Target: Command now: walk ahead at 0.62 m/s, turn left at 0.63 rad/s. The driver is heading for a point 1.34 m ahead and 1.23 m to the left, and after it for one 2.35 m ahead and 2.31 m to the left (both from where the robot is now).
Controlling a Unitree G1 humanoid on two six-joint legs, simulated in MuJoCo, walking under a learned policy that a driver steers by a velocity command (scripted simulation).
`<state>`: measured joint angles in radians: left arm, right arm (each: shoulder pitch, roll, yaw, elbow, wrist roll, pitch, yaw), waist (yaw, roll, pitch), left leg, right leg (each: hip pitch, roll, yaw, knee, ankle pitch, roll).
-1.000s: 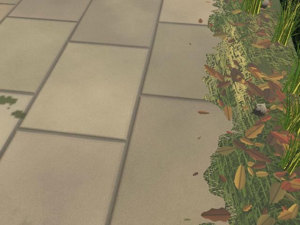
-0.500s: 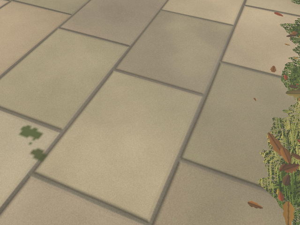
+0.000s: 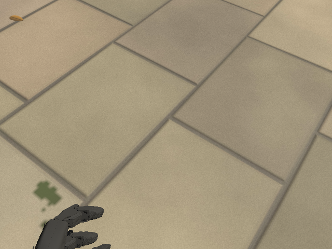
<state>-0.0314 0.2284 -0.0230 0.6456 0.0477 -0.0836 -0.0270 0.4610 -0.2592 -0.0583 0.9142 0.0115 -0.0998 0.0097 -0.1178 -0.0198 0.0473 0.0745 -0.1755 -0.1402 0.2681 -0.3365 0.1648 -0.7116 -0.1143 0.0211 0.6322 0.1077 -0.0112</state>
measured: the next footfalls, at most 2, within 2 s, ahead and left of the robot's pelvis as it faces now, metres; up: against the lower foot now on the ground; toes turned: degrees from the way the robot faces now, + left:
right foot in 0.08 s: +0.31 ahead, -0.15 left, +0.00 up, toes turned +5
left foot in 0.52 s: +0.30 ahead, +0.12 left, +0.00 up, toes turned +31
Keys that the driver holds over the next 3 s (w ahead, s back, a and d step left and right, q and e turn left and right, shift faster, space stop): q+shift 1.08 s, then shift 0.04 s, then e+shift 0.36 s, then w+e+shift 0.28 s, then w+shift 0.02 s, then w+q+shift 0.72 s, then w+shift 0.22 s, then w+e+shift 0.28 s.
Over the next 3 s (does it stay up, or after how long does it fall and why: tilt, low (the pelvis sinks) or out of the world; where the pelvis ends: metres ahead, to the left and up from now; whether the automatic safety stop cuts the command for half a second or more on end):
stays up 1.04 0.80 -0.01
